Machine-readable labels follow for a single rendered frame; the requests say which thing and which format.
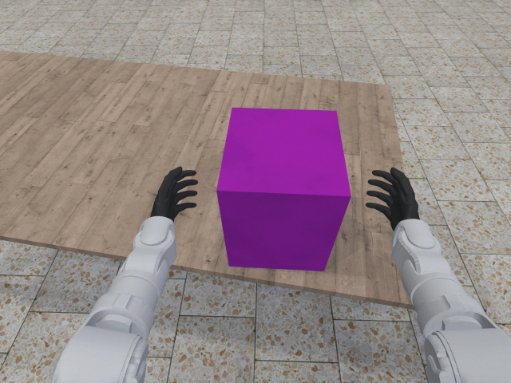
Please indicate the robot left forearm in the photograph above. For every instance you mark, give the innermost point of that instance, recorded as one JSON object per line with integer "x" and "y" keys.
{"x": 129, "y": 304}

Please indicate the right robot upper arm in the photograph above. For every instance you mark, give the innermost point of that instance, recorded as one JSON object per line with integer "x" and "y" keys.
{"x": 468, "y": 356}

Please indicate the carton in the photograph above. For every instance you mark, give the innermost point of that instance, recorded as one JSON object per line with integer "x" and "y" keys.
{"x": 283, "y": 188}

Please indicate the table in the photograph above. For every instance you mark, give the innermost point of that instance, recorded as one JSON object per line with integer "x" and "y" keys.
{"x": 85, "y": 145}

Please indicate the robot right hand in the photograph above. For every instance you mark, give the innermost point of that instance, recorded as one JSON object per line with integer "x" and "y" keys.
{"x": 401, "y": 201}

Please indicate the robot left hand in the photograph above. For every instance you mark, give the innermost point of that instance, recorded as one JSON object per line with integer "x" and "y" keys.
{"x": 166, "y": 200}

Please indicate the left robot upper arm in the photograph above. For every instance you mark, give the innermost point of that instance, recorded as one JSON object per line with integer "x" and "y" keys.
{"x": 98, "y": 355}

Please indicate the robot right forearm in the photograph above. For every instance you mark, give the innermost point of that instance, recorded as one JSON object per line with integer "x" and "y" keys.
{"x": 434, "y": 290}

